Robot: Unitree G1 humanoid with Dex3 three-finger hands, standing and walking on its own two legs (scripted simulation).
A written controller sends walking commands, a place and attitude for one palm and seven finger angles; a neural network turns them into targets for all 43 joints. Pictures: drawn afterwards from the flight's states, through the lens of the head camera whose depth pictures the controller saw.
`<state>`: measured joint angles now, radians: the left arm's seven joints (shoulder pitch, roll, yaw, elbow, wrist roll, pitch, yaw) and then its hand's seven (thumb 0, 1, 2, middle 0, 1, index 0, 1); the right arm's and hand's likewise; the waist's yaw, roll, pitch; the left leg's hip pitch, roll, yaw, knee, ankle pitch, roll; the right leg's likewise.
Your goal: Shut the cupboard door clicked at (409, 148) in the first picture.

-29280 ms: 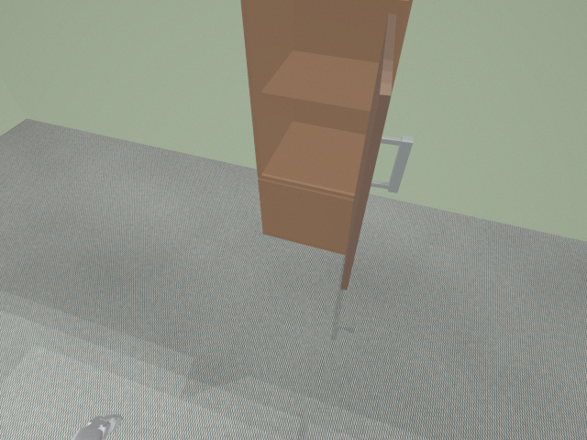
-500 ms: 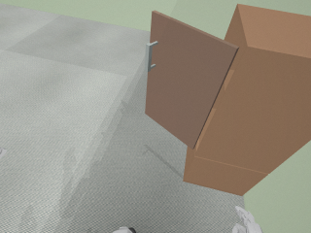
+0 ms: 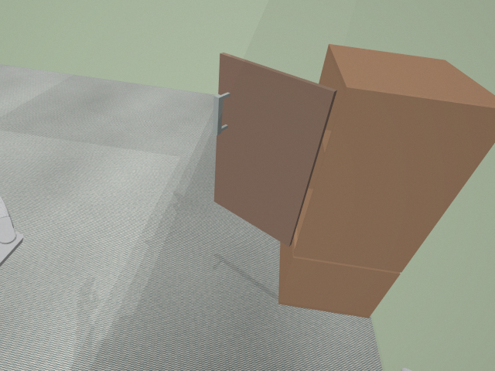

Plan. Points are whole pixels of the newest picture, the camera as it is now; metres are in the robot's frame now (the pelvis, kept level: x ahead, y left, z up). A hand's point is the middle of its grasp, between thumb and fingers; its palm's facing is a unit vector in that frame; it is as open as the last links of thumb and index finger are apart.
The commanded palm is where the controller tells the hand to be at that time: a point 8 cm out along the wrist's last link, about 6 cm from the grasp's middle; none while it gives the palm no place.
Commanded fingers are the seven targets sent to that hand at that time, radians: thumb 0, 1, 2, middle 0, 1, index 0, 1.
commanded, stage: stop stepping back and stand still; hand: left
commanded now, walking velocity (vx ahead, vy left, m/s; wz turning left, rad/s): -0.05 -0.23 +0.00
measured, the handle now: (221, 113) +0.86 +0.11 +0.05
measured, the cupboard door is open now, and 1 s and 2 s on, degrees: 60 60 60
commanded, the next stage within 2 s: let the arm hang, fingers relaxed in 1.48 s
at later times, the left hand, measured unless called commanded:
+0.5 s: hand out of the picture +0.16 +0.29 +0.19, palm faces +0.48 -0.79 -0.38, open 7.4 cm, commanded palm +0.11 +0.30 +0.21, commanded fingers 0.00 0.90 0.90 -0.20 -0.30 -0.20 -0.30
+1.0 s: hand (6, 266) +0.18 +0.29 +0.18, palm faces +0.33 -0.82 -0.47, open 7.4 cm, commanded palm +0.13 +0.33 +0.21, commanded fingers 0.00 0.90 0.90 -0.20 -0.30 -0.20 -0.30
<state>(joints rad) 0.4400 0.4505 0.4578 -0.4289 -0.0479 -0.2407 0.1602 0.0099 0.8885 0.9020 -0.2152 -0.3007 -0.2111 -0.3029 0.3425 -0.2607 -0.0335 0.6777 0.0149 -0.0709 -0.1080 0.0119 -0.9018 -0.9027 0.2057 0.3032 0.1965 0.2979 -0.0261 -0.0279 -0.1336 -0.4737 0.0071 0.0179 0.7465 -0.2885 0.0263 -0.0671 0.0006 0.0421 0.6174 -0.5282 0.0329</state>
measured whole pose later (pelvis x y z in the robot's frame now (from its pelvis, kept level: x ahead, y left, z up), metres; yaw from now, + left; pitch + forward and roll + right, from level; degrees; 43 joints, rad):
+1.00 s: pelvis -0.04 +0.04 +0.03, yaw -5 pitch +1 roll +0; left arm 0.60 0.41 0.39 -0.43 -0.06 -0.14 0.16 0.01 0.89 0.90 -0.21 -0.30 -0.21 -0.30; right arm 0.23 -0.18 0.03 0.63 0.02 -0.05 -0.07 0.01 -0.90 -0.90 0.21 0.30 0.20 0.30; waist -0.01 0.01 -0.04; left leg -0.30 0.05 0.10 0.52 -0.23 0.00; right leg -0.16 0.01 -0.06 0.50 -0.35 -0.03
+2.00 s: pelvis -0.08 +0.06 +0.03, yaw -2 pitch -1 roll -1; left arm 0.33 0.21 0.01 0.92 0.01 0.05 0.02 -0.01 0.99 0.90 -0.21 -0.30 -0.20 -0.30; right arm 0.29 -0.19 0.02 0.98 -0.03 0.05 -0.01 0.01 -0.91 -0.90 0.20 0.30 0.20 0.30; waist -0.01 -0.05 0.06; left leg -0.35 0.03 0.05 0.53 -0.17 0.02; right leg -0.19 0.00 -0.12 0.51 -0.31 -0.02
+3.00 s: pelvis -0.06 +0.06 +0.03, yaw -5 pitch -1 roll +0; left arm 0.34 0.13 0.01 1.15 0.01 0.00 0.04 0.00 0.91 0.90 -0.20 -0.30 -0.20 -0.30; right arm 0.30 -0.12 0.00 1.13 -0.02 0.01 -0.04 0.00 -0.91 -0.90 0.20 0.30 0.19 0.30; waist -0.01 0.00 0.04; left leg -0.23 0.02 0.10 0.40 -0.15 0.03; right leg -0.10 -0.01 -0.07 0.40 -0.28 -0.01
